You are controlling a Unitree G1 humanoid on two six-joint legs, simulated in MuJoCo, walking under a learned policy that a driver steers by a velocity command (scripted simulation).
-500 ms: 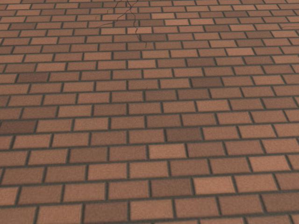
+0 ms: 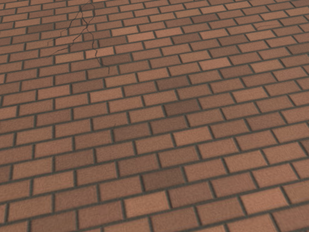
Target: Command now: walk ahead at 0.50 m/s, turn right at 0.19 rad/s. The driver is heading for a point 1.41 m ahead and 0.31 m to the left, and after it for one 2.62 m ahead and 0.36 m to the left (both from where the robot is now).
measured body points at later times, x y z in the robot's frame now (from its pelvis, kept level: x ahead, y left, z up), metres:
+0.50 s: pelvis +0.29 +0.07 +0.00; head +0.32 +0.08 +0.45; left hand +0.41 +0.35 -0.13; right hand +0.35 -0.20 -0.13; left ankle +0.32 +0.16 -0.75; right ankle +0.31 -0.09 -0.67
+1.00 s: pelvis +0.58 +0.01 -0.01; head +0.60 -0.01 +0.44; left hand +0.66 +0.28 -0.12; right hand +0.66 -0.27 -0.14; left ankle +0.54 +0.16 -0.66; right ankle +0.61 -0.09 -0.75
